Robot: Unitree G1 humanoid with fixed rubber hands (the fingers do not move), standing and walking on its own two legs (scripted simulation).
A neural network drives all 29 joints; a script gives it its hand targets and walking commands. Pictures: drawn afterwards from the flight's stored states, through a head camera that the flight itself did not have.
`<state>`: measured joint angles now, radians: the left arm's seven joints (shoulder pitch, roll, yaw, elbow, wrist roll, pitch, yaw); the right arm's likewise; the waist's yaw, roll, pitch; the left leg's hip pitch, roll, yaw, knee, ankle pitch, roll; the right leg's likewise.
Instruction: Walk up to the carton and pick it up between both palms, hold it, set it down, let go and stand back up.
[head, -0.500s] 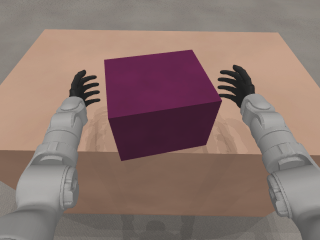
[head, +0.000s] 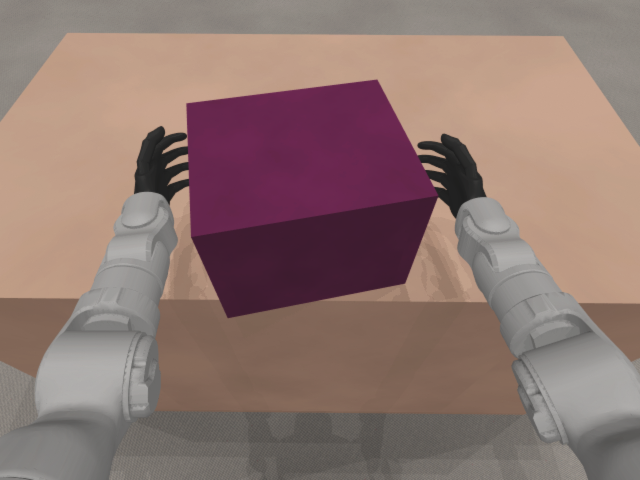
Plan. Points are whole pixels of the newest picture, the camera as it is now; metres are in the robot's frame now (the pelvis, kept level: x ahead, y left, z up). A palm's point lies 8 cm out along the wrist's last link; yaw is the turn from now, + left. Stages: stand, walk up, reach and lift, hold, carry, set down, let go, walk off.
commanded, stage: reach and lift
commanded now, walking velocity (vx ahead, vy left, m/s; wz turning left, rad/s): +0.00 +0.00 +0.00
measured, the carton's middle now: (302, 199) +0.46 +0.05 +0.06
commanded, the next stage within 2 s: none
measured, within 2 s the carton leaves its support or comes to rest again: leaves its support in 1.70 s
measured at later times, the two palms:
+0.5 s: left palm (158, 194) +0.43 +0.23 +0.10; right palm (449, 197) +0.43 -0.14 +0.10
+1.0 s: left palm (160, 196) +0.42 +0.23 +0.10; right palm (449, 198) +0.43 -0.14 +0.10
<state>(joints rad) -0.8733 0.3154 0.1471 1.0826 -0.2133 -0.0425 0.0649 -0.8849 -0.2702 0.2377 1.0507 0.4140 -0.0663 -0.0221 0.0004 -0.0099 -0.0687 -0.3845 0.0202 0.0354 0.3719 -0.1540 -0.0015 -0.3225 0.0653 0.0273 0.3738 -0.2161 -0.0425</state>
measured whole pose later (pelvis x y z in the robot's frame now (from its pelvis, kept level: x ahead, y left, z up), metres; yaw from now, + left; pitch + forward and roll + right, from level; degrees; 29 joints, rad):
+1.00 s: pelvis +0.00 +0.00 +0.00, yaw +0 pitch +10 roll +0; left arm -0.86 0.26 0.15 1.09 -0.15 -0.09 0.14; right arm -0.87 -0.20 0.16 1.05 0.41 -0.04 -0.07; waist 0.00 -0.02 -0.09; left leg -0.39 0.01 0.04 0.37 -0.15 0.00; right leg -0.32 0.06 0.03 0.37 -0.22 -0.04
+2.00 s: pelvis -0.02 +0.01 +0.00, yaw +0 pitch +8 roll +0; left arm -0.82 0.14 0.40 1.09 0.06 -0.14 0.15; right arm -0.76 -0.07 -0.19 1.03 0.06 -0.16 -0.02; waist 0.00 -0.03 -0.13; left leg -0.39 0.01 0.04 0.37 -0.12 0.00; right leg -0.32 0.05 0.03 0.37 -0.19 -0.03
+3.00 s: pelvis -0.07 +0.02 +0.00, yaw +0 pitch +5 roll -1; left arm -0.82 0.19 0.23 0.86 0.05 0.34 0.22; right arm -0.83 -0.10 -0.13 0.90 0.06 0.23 -0.04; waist 0.00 -0.03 -0.24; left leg -0.39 0.01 0.04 0.37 -0.07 0.01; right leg -0.31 0.05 0.03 0.36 -0.12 -0.02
